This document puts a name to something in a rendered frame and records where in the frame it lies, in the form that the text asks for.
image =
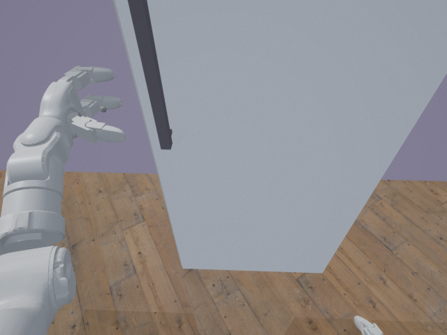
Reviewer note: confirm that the right robot hand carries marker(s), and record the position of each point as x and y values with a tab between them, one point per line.
366	327

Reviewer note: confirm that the robot left upper arm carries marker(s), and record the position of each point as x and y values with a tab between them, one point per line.
34	284

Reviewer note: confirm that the fridge door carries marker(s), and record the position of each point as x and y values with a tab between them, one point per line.
285	116

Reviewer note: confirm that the left robot forearm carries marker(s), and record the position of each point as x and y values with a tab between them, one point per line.
34	187

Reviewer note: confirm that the handle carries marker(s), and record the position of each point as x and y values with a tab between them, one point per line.
145	40

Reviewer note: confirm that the left robot hand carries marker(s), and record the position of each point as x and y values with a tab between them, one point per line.
61	101

